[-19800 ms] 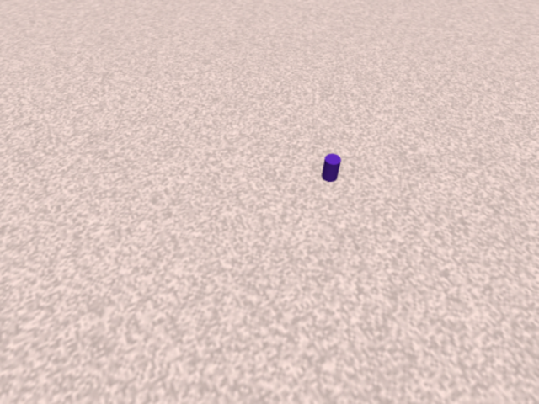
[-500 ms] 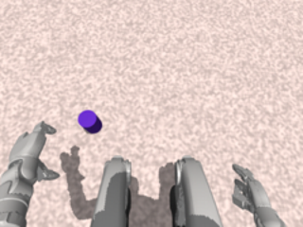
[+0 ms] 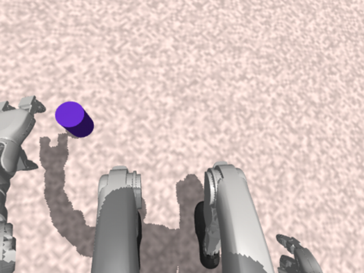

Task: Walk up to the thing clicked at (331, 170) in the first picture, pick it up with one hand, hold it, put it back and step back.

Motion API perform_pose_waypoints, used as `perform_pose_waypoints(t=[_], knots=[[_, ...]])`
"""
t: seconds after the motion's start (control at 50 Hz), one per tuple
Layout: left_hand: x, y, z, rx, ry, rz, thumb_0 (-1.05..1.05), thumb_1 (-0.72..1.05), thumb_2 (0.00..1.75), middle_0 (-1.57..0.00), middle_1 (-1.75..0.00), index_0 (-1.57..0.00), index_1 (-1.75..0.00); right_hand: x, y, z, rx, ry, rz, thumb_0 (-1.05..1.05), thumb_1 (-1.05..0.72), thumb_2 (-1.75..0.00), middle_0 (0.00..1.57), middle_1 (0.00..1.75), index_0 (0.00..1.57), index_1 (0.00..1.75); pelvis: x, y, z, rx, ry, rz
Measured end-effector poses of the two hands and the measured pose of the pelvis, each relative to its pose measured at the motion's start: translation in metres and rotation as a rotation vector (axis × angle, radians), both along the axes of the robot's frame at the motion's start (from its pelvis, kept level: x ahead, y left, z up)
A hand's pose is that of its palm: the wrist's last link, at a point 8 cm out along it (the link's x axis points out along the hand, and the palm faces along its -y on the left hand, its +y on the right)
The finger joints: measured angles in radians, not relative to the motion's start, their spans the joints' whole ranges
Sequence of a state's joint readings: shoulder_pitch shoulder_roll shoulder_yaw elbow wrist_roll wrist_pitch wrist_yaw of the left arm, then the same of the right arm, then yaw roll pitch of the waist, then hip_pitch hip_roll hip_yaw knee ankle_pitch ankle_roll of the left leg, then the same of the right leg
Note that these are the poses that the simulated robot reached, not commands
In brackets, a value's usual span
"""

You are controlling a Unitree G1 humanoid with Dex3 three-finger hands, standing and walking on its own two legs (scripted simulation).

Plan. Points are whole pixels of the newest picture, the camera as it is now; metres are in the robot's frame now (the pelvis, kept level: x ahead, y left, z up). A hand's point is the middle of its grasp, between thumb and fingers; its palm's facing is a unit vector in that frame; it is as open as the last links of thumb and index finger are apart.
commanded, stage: rise first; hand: left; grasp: from above
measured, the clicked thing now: (76, 120) +0.50 +0.31 -0.34
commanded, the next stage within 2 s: approach in 0.88 s
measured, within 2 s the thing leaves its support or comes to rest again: neither
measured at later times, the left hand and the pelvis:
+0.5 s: hand (38, 130) +0.42 +0.35 -0.19, palm faces -0.47 -0.06 -0.88, open 13.9 cm; pelvis +0.00 +0.00 -0.04, yaw -1 degrees
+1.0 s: hand (45, 126) +0.44 +0.34 -0.21, palm faces -0.46 -0.07 -0.89, open 14.0 cm; pelvis +0.01 +0.00 -0.05, yaw -2 degrees
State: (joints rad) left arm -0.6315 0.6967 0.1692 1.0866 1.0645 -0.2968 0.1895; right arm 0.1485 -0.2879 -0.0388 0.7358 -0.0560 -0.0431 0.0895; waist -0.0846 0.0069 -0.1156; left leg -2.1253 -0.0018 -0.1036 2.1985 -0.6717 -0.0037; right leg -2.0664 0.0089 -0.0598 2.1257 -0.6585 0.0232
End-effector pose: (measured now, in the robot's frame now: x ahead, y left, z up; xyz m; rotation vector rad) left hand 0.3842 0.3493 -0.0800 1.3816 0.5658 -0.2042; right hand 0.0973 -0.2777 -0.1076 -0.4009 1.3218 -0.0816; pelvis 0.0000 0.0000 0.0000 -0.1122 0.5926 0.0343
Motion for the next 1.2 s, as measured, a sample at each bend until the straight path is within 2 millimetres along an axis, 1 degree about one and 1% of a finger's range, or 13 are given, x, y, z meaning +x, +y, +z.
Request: perform_pose_waypoints(t=[0.28, 0.5, 0.76, 1.06, 1.12, 1.2], knots=[[0.027, -0.002, -0.033, 0.068, 0.002, -0.073, 0.0, -0.49, 0.98, -0.09, -1.0, -0.1, -0.99, -0.002, 0.003, -0.021, -0.006, 0.036, 0.019, 0.0, -0.9, -0.9, 0.2, 0.3, 0.21, 0.3, 0.001, 0.003, -0.027, -0.014, 0.0, -0.002], [0.043, -0.003, -0.051, 0.094, -0.008, -0.124, 0.0, -0.48, 0.97, -0.11, -0.99, -0.11, -0.98, -0.009, 0.006, -0.035, -0.005, 0.091, 0.019, 0.0, -0.91, -0.9, 0.2, 0.3, 0.21, 0.3, 0.005, 0.003, -0.04, -0.021, 0.007, -0.008], [0.052, -0.006, -0.066, 0.097, -0.016, -0.113, 0.01, -0.51, 0.98, -0.08, -1.03, -0.09, -1.02, -0.016, 0.004, -0.038, -0.011, 0.122, 0.023, 0.0, -0.91, -0.9, 0.2, 0.3, 0.21, 0.3, 0.007, 0.003, -0.047, -0.026, 0.013, -0.014], [0.059, -0.009, -0.075, 0.095, -0.008, -0.113, 0.01, -0.52, 0.98, -0.08, -1.06, -0.09, -1.05, -0.023, 0.004, -0.037, -0.017, 0.136, 0.017, 0.0, -0.91, -0.9, 0.2, 0.3, 0.21, 0.3, 0.008, 0.004, -0.05, -0.033, 0.014, -0.017], [0.06, -0.013, -0.078, 0.096, -0.004, -0.128, 0.0, -0.51, 0.97, -0.08, -1.06, -0.09, -1.05, -0.024, 0.005, -0.038, -0.016, 0.139, 0.02, 0.0, -0.91, -0.89, 0.2, 0.3, 0.21, 0.3, 0.008, 0.004, -0.051, -0.032, 0.013, -0.016], [0.07, -0.026, -0.081, 0.088, -0.017, -0.16, 0.0, -0.5, 0.96, -0.08, -1.07, -0.09, -1.05, -0.026, 0.005, -0.038, -0.018, 0.14, 0.026, 0.0, -0.91, -0.89, 0.2, 0.3, 0.21, 0.3, 0.007, 0.004, -0.053, -0.031, 0.015, -0.017]])
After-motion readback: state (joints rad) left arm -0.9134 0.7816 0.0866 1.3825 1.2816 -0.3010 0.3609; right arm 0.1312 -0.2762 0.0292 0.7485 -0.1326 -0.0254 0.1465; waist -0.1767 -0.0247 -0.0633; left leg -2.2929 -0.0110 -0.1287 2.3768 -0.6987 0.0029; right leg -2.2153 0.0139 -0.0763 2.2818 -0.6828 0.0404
